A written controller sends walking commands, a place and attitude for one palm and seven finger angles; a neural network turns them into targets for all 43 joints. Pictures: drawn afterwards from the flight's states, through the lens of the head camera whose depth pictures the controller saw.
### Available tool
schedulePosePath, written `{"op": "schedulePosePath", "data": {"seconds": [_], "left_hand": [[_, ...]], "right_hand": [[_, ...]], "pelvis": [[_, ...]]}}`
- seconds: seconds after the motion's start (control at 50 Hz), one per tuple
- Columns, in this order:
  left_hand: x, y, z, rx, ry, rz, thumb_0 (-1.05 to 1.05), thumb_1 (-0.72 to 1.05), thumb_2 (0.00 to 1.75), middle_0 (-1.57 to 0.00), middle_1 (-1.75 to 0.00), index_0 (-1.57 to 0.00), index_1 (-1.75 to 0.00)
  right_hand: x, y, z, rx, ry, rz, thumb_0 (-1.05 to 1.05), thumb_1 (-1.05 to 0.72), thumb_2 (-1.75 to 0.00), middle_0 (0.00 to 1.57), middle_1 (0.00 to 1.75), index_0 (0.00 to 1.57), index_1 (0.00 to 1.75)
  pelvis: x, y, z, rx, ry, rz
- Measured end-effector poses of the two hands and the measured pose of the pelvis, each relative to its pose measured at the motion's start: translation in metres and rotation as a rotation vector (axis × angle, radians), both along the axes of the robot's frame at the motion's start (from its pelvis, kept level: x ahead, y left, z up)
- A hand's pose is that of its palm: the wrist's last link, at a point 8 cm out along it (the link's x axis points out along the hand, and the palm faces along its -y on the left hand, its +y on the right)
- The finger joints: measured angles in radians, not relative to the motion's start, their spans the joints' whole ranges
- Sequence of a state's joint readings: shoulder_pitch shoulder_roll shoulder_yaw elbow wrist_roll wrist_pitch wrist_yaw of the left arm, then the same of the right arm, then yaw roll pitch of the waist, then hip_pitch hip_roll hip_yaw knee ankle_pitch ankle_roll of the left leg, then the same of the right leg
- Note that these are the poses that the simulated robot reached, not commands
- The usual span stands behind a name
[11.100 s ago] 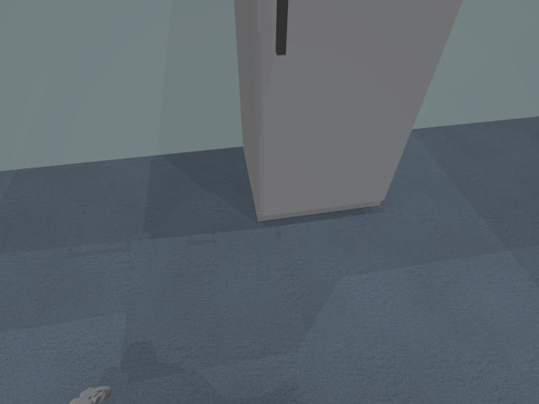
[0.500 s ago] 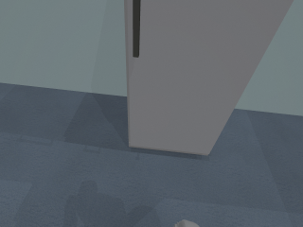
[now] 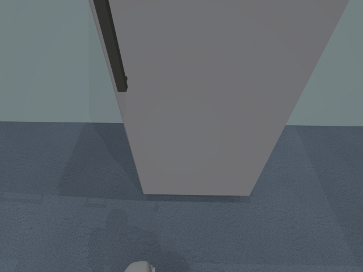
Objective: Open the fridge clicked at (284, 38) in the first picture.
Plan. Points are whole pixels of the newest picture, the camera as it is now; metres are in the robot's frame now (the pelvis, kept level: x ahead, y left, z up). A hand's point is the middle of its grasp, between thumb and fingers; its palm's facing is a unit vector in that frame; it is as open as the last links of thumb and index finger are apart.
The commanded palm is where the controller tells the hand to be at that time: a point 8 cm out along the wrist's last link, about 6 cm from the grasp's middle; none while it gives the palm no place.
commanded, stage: take the last steps up to it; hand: left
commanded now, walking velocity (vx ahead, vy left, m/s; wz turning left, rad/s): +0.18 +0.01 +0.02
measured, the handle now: (110, 25) +0.60 +0.19 +0.26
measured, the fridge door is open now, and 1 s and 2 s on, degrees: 0 0 0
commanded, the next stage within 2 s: come to a stop and stand still in 0.10 s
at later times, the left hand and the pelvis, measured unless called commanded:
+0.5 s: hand out of the picture +0.09 +0.20 -0.18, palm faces +0.04 -0.98 -0.19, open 7.4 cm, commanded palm none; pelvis +0.09 +0.02 +0.00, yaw -2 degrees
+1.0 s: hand out of the picture +0.07 +0.18 -0.17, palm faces +0.08 -0.97 -0.23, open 7.3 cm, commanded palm none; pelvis +0.04 -0.01 +0.00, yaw +0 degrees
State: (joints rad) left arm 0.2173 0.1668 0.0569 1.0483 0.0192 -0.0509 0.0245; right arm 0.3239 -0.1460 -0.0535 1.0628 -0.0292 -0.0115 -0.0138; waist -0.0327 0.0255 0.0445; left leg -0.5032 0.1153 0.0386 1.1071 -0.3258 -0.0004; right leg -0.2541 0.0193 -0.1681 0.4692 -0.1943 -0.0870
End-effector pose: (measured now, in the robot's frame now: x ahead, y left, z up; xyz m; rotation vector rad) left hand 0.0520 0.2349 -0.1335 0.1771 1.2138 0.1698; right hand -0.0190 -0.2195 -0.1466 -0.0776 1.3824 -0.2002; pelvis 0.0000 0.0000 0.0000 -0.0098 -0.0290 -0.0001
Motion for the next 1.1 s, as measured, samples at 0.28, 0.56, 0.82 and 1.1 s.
{"op": "schedulePosePath", "data": {"seconds": [0.28,0.56,0.82,1.1], "left_hand": [[-0.016,0.006,-0.025,-0.115,0.228,0.114,0.00,0.91,0.90,-0.20,-0.30,-0.20,-0.30],[0.050,0.012,-0.006,0.005,0.154,0.035,0.00,0.91,0.90,-0.20,-0.30,-0.20,-0.30],[0.054,-0.027,0.011,0.032,0.040,0.018,0.00,0.92,0.90,-0.21,-0.30,-0.20,-0.30],[-0.016,0.003,-0.009,-0.038,0.150,0.075,0.00,0.91,0.90,-0.20,-0.30,-0.20,-0.30]], "right_hand": [[0.180,0.034,0.017,-0.050,-0.221,0.150,0.00,-0.92,-0.90,0.19,0.30,0.20,0.30],[0.168,-0.002,0.004,-0.049,-0.132,0.060,-0.02,-0.94,-0.90,0.20,0.30,0.20,0.30],[0.101,-0.038,-0.007,0.012,-0.016,0.036,0.00,-0.91,-0.90,0.19,0.30,0.20,0.30],[0.040,0.002,0.009,-0.027,0.018,0.058,0.00,-0.91,-0.90,0.19,0.30,0.20,0.30]], "pelvis": [[0.085,0.035,-0.003,0.005,-0.003,-0.012],[0.085,0.009,-0.001,0.023,-0.013,-0.032],[0.062,-0.024,0.003,0.046,-0.005,-0.014],[0.031,0.006,0.004,0.016,0.011,-0.003]]}}
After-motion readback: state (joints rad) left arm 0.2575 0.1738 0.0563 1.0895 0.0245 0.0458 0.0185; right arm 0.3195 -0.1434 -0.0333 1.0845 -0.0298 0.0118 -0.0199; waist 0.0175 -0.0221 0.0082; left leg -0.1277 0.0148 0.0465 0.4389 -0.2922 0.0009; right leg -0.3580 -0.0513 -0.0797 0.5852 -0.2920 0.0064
